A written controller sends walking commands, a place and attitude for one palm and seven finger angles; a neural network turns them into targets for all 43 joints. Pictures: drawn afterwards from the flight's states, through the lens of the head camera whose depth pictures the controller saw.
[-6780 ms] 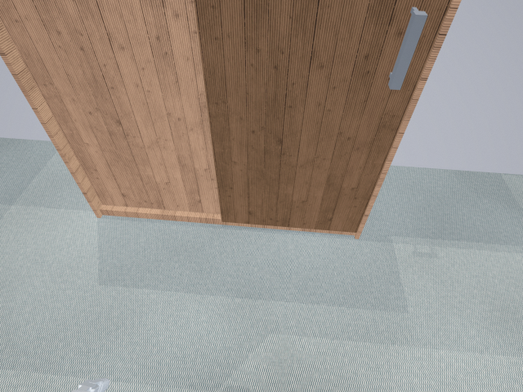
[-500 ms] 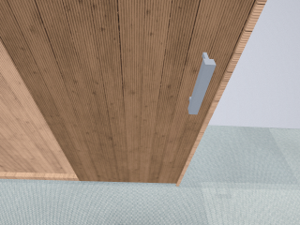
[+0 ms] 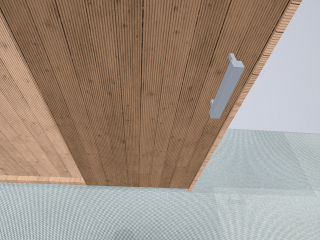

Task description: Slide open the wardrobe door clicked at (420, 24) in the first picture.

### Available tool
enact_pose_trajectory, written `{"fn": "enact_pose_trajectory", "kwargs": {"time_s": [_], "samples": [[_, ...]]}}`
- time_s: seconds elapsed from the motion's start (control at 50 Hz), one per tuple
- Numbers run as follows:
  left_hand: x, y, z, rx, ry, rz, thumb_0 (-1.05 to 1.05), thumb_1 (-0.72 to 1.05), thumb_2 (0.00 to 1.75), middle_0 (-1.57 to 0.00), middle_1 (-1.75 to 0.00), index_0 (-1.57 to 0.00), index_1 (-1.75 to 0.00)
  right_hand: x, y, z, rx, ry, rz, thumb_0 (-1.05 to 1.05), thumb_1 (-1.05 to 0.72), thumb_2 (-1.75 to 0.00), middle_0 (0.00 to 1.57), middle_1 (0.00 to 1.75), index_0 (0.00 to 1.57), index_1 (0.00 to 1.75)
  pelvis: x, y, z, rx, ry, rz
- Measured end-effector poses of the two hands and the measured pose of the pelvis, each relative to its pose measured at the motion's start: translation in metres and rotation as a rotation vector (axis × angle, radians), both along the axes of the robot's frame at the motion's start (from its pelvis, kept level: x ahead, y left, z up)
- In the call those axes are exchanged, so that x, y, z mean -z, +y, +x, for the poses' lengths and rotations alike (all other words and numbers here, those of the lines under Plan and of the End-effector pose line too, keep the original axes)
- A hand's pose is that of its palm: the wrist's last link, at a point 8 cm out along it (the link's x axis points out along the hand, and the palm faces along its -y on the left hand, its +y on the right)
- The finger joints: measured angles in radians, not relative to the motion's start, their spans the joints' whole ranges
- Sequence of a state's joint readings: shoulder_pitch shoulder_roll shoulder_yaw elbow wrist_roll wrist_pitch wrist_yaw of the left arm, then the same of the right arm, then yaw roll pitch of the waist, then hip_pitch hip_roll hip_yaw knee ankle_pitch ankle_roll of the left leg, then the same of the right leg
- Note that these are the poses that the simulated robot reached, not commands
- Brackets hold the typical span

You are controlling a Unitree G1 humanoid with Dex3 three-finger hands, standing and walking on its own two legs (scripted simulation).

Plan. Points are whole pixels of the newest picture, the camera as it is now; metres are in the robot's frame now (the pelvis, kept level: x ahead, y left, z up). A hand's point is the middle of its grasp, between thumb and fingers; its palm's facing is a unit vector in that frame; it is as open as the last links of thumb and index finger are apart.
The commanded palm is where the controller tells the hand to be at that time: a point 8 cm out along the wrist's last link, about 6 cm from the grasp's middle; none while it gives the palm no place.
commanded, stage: come to a stop and stand still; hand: right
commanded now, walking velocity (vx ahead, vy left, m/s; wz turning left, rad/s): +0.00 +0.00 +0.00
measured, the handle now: (222, 87) +0.50 -0.13 +0.13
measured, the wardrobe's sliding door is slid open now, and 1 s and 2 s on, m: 0.00 0.00 0.00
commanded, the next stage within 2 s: look again from close up in 0.26 s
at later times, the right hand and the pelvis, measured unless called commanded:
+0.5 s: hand out of the picture +0.03 -0.18 -0.17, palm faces +0.01 +0.97 -0.23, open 7.4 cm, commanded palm none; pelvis +0.00 +0.00 +0.00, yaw +0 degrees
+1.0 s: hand out of the picture +0.04 -0.20 -0.17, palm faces +0.01 +0.97 -0.24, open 7.4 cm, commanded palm none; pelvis +0.00 +0.00 +0.00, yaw +0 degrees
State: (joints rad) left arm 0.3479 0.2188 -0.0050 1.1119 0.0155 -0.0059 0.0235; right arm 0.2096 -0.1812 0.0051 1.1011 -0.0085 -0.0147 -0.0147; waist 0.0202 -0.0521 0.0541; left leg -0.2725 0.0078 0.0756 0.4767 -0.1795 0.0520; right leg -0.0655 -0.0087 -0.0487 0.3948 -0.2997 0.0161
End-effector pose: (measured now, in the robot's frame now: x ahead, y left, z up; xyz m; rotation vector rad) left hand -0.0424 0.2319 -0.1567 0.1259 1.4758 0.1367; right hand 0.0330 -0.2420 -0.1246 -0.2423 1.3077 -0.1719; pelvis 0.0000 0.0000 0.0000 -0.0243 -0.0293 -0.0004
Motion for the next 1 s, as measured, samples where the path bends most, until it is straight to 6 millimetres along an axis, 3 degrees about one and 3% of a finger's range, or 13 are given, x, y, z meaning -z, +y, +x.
{"fn": "enact_pose_trajectory", "kwargs": {"time_s": [0.12,0.3,0.6,1.0], "samples": [[-0.002,-0.003,-0.002,-0.007,0.010,-0.007,0.01,0.91,0.90,-0.19,-0.30,-0.20,-0.30,0.006,0.015,0.002,0.002,0.001,0.032,0.00,-0.91,-0.90,0.20,0.30,0.20,0.30,0.000,0.005,0.001,0.002,0.003,0.001],[-0.002,-0.009,0.014,-0.006,-0.028,-0.019,0.01,0.91,0.90,-0.19,-0.30,-0.20,-0.30,0.008,0.018,0.000,0.012,0.005,0.038,0.00,-0.92,-0.90,0.20,0.30,0.20,0.30,0.000,0.008,0.002,0.002,0.006,0.006],[-0.006,-0.007,0.034,0.010,-0.065,0.008,0.01,0.90,0.90,-0.19,-0.30,-0.20,-0.30,0.011,0.013,-0.007,0.031,0.016,0.047,0.00,-0.91,-0.90,0.20,0.30,0.20,0.30,-0.001,0.003,0.004,0.006,0.003,0.008],[-0.008,-0.010,0.033,0.014,-0.059,0.020,0.01,0.90,0.90,-0.20,-0.30,-0.20,-0.30,0.010,-0.001,0.000,0.021,0.007,0.036,0.00,-0.91,-0.90,0.20,0.30,0.20,0.30,-0.001,-0.004,0.004,0.003,-0.002,0.008]]}}
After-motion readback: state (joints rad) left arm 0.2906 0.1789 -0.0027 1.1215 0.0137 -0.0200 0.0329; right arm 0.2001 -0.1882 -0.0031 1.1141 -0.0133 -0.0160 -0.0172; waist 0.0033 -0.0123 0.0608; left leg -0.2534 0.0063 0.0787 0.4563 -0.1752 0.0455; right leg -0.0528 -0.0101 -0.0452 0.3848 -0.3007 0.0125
